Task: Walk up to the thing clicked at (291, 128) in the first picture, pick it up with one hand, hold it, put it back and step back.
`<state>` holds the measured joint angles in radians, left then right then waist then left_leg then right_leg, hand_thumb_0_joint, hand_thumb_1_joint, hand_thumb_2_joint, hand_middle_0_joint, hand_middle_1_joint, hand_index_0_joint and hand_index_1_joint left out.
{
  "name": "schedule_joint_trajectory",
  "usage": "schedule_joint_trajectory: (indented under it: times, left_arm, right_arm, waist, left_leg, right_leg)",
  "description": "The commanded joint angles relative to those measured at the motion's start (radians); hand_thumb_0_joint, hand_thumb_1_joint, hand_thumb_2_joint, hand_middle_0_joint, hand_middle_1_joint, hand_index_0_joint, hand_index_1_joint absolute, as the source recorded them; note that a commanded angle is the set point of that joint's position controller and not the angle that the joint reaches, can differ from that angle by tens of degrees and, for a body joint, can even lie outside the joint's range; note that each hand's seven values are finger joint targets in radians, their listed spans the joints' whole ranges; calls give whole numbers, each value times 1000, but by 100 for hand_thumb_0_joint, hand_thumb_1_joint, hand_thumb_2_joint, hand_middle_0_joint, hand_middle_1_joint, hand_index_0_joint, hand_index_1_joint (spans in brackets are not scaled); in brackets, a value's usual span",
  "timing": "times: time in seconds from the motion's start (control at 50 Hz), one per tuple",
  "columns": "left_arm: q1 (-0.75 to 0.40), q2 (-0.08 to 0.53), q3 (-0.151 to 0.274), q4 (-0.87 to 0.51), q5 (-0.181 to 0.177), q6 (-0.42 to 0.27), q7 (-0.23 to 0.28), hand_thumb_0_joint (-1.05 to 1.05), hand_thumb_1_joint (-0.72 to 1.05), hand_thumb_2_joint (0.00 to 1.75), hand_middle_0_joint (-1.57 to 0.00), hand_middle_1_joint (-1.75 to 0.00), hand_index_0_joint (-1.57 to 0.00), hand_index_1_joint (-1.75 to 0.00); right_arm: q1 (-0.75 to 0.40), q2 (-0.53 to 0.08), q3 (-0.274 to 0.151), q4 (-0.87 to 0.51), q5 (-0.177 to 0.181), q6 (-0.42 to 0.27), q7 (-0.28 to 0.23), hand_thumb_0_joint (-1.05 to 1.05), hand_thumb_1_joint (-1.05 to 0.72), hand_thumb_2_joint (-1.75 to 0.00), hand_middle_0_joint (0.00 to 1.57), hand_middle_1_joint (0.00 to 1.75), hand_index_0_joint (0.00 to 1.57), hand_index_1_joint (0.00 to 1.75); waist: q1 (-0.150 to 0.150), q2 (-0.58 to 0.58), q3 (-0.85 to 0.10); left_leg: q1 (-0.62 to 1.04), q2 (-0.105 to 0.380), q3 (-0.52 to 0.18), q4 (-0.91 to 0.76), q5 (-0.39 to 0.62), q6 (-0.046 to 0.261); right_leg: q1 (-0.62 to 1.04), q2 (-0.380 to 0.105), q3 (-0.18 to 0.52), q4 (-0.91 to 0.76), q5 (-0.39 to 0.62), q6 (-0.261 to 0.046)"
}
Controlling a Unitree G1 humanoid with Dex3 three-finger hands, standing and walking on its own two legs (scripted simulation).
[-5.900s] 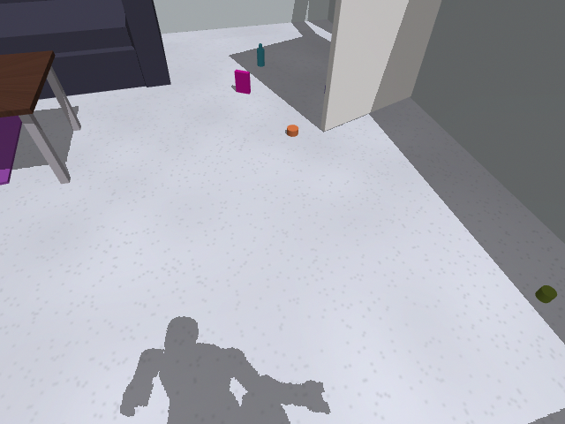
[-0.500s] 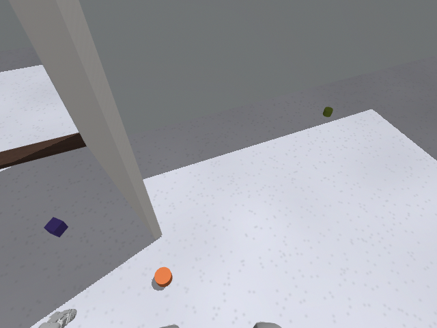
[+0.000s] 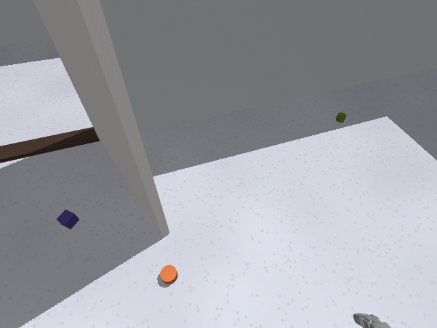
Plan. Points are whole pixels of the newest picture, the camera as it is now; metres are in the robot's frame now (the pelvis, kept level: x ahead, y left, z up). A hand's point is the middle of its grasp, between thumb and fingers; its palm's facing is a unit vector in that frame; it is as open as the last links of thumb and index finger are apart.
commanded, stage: walk up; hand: left
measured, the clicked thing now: (169, 274) +0.44 +0.22 -0.75
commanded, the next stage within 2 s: stand in 0.56 s
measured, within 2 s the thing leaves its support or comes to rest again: neither
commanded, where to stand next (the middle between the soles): +0.06 -0.02 m, yaw +2 degrees
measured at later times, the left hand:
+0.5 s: hand out of the picture +0.09 +0.26 -0.15, palm faces +0.00 -0.94 -0.34, open 7.4 cm
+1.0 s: hand out of the picture +0.11 +0.25 -0.14, palm faces -0.02 -0.94 -0.33, open 7.4 cm
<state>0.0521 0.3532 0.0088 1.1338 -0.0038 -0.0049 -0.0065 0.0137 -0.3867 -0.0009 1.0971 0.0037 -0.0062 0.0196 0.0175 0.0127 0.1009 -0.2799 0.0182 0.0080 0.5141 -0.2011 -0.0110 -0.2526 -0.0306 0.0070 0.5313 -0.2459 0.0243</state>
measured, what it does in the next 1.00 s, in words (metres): stands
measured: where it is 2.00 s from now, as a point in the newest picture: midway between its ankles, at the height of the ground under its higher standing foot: outside the picture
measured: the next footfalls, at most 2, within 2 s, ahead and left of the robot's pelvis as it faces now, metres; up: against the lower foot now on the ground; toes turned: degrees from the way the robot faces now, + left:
none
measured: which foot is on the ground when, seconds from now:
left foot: down 0.00-1.00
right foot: down 0.00-1.00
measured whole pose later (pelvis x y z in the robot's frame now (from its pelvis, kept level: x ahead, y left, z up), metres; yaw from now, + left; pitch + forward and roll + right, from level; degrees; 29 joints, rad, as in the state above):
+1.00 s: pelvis +0.03 +0.00 +0.01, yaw +0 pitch -1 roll +0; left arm 0.10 0.34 0.01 1.13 0.01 -0.02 -0.01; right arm 0.07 -0.35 -0.01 1.15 -0.02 -0.01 0.02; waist -0.01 0.01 0.05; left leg -0.15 0.02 0.00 0.33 -0.15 -0.02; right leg -0.12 -0.03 0.00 0.34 -0.20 0.02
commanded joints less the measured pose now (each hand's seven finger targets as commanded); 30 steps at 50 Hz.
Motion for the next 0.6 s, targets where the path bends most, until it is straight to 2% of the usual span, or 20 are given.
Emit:
schedule_joint_trajectory:
  times: [0.0, 0.22, 0.32, 0.4, 0.48, 0.52, 0.54, 0.58]
  left_arm:
    - [-66, 225, 43, -57, 1, -18, 12, 0, 90, 90, -20, -30, -20, -30]
    - [-54, 215, 45, -47, 4, -14, 4, 0, 90, 90, -20, -30, -20, -30]
    - [-47, 210, 48, -48, 6, -18, 4, 0, 90, 90, -20, -30, -20, -30]
    - [-42, 211, 50, -49, 5, -18, 6, 0, 90, 90, -20, -30, -20, -30]
    - [-50, 209, 49, -49, 7, -17, 8, 0, 90, 90, -20, -30, -20, -30]
    - [-41, 208, 50, -51, 8, -18, 8, 0, 90, 90, -20, -30, -20, -30]
    - [-28, 192, 40, -44, 13, -22, 6, 0, 90, 90, -20, -30, -20, -30]
    - [-36, 196, 41, -49, 17, -26, 6, 0, 90, 90, -20, -30, -20, -30]
  right_arm:
    - [-34, -201, -40, -31, 1, -19, -11, 0, -90, -90, 20, 30, 20, 30]
    - [-40, -192, -42, -25, -4, -22, -10, 0, -90, -90, 20, 30, 20, 30]
    - [-28, -189, -43, -29, -3, -24, -11, 0, -90, -90, 20, 30, 20, 30]
    - [-15, -185, -45, -29, -3, -22, -12, 0, -90, -90, 20, 30, 20, 30]
    - [-12, -181, -46, -27, -4, -17, -12, 0, -90, -90, 20, 30, 20, 30]
    - [-5, -180, -47, -29, -3, -17, -11, 0, -90, -90, 20, 30, 20, 30]
    - [3, -154, -41, -19, -22, -19, -12, 0, -90, -90, 20, 30, 20, 30]
    - [-1, -168, -45, -15, -23, -22, -15, 0, -90, -90, 20, 30, 20, 30]
  waist:
    - [-18, -6, -157]
    - [-12, 6, -143]
    - [-13, 3, -168]
    - [-17, -8, -173]
    - [-24, -7, -149]
    - [-21, -12, -160]
    - [-25, -29, -172]
    - [-26, -13, -138]
  left_leg:
    - [96, 108, -112, -129, 40, 38]
    - [71, 116, -127, -218, -43, 25]
    - [88, 119, -121, -209, 53, 26]
    - [101, 112, -112, -197, 91, 25]
    - [91, 109, -116, -203, 45, 24]
    - [101, 110, -117, -197, 61, 26]
    - [123, 110, -114, -229, 20, 21]
    - [117, 108, -118, -235, 11, 17]
  right_leg:
    - [33, -93, 100, -146, 64, -58]
    - [90, -84, 78, -195, 43, -51]
    - [132, -88, 71, -205, 108, -45]
    - [131, -92, 71, -205, 136, -43]
    - [107, -91, 70, -217, 90, -43]
    - [117, -91, 70, -221, 98, -44]
    - [111, -100, 80, -245, 32, -41]
    - [92, -97, 82, -252, 16, -37]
